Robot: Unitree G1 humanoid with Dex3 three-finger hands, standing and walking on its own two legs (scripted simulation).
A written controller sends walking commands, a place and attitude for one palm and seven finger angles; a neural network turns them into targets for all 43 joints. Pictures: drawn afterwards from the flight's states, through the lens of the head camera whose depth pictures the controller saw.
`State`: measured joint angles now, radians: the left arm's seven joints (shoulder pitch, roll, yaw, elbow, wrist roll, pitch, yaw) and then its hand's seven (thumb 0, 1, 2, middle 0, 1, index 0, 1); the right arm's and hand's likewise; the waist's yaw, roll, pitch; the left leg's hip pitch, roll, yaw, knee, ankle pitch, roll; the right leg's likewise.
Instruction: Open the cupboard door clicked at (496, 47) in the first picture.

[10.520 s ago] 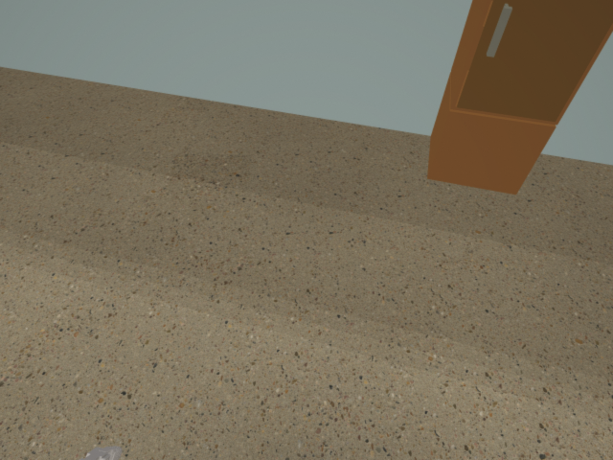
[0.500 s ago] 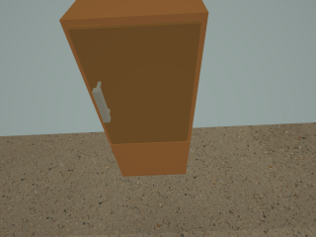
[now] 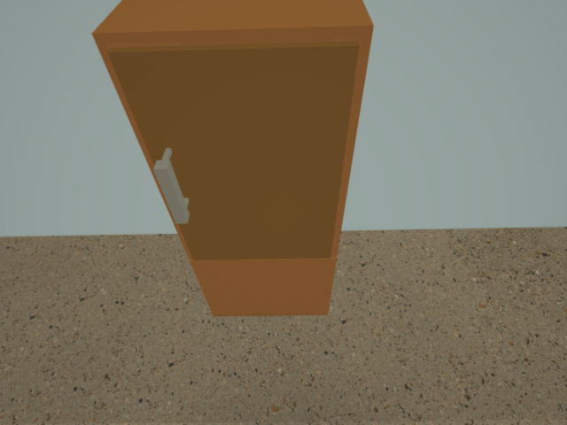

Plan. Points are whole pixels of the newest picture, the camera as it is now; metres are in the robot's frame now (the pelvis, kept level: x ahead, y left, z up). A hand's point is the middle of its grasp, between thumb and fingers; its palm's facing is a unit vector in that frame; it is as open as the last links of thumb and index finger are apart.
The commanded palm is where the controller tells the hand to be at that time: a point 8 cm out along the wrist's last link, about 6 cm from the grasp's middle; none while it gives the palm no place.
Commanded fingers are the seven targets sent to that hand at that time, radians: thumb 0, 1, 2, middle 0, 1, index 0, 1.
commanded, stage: come to a stop and stand still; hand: left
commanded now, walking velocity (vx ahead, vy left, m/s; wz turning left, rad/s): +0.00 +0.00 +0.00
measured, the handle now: (175, 186) +0.56 +0.27 -0.02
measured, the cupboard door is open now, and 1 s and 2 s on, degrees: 0 0 0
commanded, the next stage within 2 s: look again from close up in 0.36 s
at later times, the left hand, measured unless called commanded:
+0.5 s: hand out of the picture +0.01 +0.16 -0.17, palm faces +0.04 -0.98 -0.21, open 7.3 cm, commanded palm none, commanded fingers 0.00 0.90 0.90 -0.20 -0.30 -0.20 -0.30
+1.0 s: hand out of the picture +0.00 +0.15 -0.17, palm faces +0.05 -0.98 -0.20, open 7.3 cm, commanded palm none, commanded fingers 0.00 0.90 0.90 -0.20 -0.30 -0.20 -0.30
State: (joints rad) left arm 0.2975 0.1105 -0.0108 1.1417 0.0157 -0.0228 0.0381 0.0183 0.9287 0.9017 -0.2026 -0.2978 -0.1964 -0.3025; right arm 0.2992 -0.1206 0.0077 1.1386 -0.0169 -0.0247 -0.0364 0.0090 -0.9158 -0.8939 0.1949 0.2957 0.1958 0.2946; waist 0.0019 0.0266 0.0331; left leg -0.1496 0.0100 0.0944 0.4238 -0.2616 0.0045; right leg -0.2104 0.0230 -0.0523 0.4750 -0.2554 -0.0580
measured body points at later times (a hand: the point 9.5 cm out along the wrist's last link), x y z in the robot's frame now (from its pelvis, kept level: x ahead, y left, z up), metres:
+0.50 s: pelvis +0.02 -0.02 +0.00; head +0.03 -0.03 +0.45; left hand +0.01 +0.21 -0.15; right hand +0.01 -0.22 -0.17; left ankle -0.02 +0.11 -0.74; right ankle +0.00 -0.08 -0.74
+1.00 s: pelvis +0.02 -0.01 +0.00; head +0.03 -0.02 +0.45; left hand +0.00 +0.20 -0.15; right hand +0.00 -0.22 -0.17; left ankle -0.02 +0.11 -0.74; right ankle +0.00 -0.08 -0.74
